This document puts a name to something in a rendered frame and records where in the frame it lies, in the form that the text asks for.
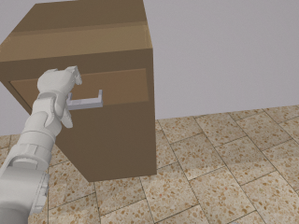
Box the drawer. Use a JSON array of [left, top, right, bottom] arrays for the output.
[[10, 68, 148, 108]]

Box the left robot forearm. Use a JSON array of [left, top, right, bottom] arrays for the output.
[[0, 90, 66, 178]]

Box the left robot upper arm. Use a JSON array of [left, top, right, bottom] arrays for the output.
[[0, 166, 50, 224]]

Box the handle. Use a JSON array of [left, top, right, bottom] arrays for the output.
[[66, 90, 104, 110]]

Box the robot left hand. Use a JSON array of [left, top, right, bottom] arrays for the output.
[[37, 65, 82, 129]]

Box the cabinet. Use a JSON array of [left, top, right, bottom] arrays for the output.
[[0, 0, 157, 183]]

